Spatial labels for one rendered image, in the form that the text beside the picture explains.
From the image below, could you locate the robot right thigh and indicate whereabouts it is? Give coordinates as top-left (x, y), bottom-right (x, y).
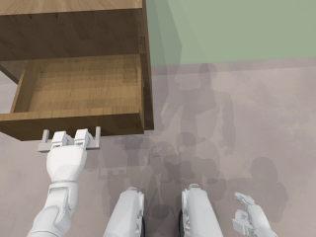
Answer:
top-left (182, 188), bottom-right (223, 237)

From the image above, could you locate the handle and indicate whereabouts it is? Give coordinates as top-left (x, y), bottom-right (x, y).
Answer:
top-left (38, 126), bottom-right (102, 153)

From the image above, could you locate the robot right hand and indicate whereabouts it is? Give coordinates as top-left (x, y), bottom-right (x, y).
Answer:
top-left (232, 192), bottom-right (271, 237)

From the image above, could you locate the cabinet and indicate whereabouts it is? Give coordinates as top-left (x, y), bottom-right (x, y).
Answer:
top-left (0, 0), bottom-right (154, 130)

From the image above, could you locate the robot left hand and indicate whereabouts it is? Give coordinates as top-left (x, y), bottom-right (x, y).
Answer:
top-left (46, 128), bottom-right (94, 183)

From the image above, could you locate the left robot forearm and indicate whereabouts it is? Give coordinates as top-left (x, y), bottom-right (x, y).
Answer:
top-left (27, 181), bottom-right (79, 237)

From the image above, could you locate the robot thigh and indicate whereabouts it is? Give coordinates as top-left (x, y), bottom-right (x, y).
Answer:
top-left (103, 190), bottom-right (144, 237)
top-left (182, 188), bottom-right (223, 237)

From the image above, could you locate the right robot forearm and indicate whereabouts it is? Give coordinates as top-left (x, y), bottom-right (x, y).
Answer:
top-left (253, 227), bottom-right (277, 237)

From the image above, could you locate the robot left thigh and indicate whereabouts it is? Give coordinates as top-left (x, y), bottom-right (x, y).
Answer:
top-left (103, 190), bottom-right (144, 237)

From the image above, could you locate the drawer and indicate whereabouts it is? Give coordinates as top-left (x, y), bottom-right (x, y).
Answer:
top-left (0, 53), bottom-right (145, 141)

